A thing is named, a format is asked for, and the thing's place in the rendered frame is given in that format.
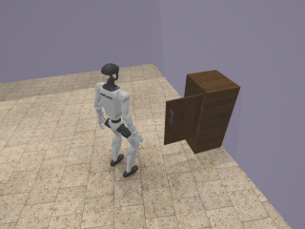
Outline robot right upper arm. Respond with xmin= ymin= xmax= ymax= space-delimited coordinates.
xmin=118 ymin=90 xmax=131 ymax=121

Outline right robot hand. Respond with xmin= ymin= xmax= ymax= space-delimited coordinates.
xmin=132 ymin=134 xmax=143 ymax=148

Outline left robot forearm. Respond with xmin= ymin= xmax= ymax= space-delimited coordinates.
xmin=93 ymin=105 xmax=104 ymax=120

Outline handle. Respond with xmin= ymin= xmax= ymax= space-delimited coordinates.
xmin=169 ymin=110 xmax=174 ymax=125

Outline left robot thigh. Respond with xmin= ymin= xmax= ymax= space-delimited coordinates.
xmin=105 ymin=117 xmax=122 ymax=145

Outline robot left upper arm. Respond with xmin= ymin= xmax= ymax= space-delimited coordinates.
xmin=93 ymin=82 xmax=105 ymax=108

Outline humanoid robot head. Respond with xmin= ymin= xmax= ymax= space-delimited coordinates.
xmin=101 ymin=63 xmax=120 ymax=92

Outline cupboard door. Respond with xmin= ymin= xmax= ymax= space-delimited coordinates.
xmin=164 ymin=94 xmax=204 ymax=145

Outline left robot hand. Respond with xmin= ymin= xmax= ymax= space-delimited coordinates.
xmin=98 ymin=117 xmax=106 ymax=130

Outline right robot forearm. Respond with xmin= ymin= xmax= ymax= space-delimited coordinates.
xmin=125 ymin=114 xmax=138 ymax=136

